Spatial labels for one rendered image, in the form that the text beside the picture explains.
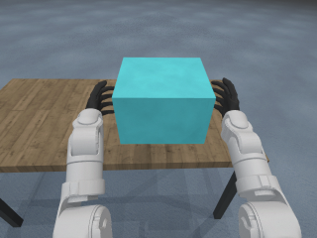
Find robot right upper arm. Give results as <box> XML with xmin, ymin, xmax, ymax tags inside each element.
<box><xmin>238</xmin><ymin>201</ymin><xmax>301</xmax><ymax>238</ymax></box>

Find left robot forearm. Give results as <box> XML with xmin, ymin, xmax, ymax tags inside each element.
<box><xmin>53</xmin><ymin>108</ymin><xmax>106</xmax><ymax>236</ymax></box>

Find robot left hand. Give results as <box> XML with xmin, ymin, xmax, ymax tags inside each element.
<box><xmin>85</xmin><ymin>80</ymin><xmax>115</xmax><ymax>116</ymax></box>

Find robot right hand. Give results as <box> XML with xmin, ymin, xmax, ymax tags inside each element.
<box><xmin>211</xmin><ymin>77</ymin><xmax>240</xmax><ymax>118</ymax></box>

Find carton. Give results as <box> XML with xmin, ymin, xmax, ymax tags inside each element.
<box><xmin>112</xmin><ymin>58</ymin><xmax>216</xmax><ymax>144</ymax></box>

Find table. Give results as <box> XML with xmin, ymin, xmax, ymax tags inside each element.
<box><xmin>0</xmin><ymin>78</ymin><xmax>269</xmax><ymax>228</ymax></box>

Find right robot forearm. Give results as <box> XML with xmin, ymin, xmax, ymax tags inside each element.
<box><xmin>221</xmin><ymin>110</ymin><xmax>302</xmax><ymax>238</ymax></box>

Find robot left upper arm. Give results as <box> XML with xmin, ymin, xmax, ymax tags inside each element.
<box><xmin>53</xmin><ymin>204</ymin><xmax>113</xmax><ymax>238</ymax></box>

